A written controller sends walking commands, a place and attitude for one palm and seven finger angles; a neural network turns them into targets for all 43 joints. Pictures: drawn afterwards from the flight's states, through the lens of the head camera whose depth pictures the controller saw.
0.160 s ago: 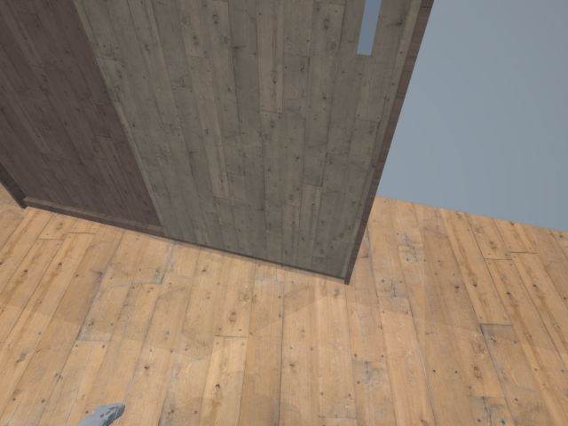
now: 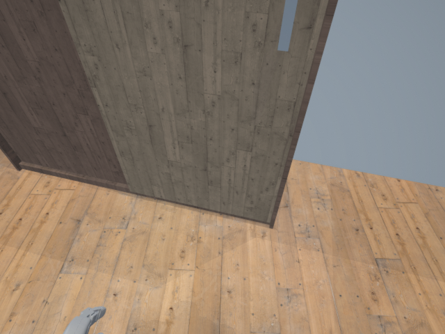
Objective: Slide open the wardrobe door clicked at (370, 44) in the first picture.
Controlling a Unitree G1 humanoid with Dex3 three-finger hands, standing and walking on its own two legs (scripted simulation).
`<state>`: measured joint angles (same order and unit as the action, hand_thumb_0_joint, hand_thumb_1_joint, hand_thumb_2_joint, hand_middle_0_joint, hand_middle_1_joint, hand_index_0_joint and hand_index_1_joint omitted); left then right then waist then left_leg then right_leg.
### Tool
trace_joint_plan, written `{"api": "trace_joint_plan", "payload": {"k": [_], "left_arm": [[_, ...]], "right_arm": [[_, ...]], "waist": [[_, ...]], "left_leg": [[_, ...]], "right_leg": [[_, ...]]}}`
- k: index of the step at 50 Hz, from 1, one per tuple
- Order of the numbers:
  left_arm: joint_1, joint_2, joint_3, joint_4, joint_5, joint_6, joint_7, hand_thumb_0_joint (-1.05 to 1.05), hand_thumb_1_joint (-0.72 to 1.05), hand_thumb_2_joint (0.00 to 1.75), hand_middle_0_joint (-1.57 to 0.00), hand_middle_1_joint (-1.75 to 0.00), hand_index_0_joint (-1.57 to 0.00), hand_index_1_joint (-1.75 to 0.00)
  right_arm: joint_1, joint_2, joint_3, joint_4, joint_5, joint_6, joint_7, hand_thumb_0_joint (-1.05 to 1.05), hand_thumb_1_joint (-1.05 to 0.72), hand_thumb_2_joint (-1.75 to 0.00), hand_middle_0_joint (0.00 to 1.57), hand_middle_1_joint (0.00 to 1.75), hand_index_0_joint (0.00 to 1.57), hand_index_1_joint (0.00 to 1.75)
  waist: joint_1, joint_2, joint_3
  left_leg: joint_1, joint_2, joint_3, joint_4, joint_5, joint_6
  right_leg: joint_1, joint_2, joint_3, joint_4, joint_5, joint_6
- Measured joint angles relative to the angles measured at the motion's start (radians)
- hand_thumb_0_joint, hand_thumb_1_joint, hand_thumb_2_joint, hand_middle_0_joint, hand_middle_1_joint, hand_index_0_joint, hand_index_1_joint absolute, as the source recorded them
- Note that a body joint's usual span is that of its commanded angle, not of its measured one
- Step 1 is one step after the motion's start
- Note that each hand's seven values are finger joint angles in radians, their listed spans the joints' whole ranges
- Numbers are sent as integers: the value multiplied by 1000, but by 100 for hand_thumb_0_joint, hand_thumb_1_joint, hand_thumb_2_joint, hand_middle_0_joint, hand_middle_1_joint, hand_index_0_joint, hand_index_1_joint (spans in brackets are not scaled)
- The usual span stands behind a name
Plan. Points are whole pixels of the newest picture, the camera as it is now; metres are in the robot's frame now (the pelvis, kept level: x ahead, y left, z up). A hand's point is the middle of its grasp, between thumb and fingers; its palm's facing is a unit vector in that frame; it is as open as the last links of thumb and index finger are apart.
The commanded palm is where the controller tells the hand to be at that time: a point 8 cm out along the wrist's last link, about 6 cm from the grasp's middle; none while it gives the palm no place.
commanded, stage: stand and wait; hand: right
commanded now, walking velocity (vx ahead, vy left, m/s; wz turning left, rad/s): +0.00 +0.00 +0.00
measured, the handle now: (289, 14) +0.78 -0.12 +0.26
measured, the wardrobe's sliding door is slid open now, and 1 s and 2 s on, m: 0.00 0.00 0.00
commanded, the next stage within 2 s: look at it before walking up in 0.66 s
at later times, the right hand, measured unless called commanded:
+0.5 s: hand out of the picture +0.05 -0.23 -0.15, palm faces -0.04 +0.94 -0.34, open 7.4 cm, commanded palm none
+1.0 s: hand out of the picture +0.06 -0.22 -0.15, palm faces -0.04 +0.94 -0.33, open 7.4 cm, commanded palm none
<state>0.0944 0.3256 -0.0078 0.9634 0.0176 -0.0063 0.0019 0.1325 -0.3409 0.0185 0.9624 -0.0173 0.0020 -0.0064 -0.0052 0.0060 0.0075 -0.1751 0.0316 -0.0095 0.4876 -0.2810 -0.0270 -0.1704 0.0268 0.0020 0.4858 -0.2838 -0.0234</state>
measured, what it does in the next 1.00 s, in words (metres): stands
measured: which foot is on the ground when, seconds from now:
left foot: down 0.00-1.00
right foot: down 0.00-1.00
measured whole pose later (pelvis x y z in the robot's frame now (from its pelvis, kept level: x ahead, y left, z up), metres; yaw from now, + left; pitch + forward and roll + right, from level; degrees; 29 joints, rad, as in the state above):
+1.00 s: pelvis -0.02 +0.02 +0.01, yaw +0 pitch -2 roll +0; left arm 0.13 0.33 -0.01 1.11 0.01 -0.01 0.00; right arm 0.13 -0.33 0.01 1.08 -0.02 -0.01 0.00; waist 0.00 0.00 0.03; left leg -0.16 0.00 0.00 0.38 -0.19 0.01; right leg -0.15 -0.01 0.01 0.38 -0.19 0.01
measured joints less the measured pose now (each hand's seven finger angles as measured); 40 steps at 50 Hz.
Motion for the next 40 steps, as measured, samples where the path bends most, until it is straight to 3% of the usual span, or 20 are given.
{"api": "trace_joint_plan", "payload": {"k": [20,40], "left_arm": [[39,7,2,102,-5,7,2,1,91,90,-20,-30,-20,-30],[42,8,1,142,-6,0,-1,1,91,90,-20,-30,-20,-30]], "right_arm": [[31,6,-4,87,2,0,4,1,-90,-89,20,30,21,30],[1,6,-6,111,1,-9,5,1,-90,-89,20,30,21,30]], "waist": [[3,-3,36],[9,-9,23]], "left_leg": [[11,-20,8,-65,59,19],[14,-31,10,-93,84,30]], "right_leg": [[12,-20,8,-68,61,22],[19,-32,9,-103,89,34]]}}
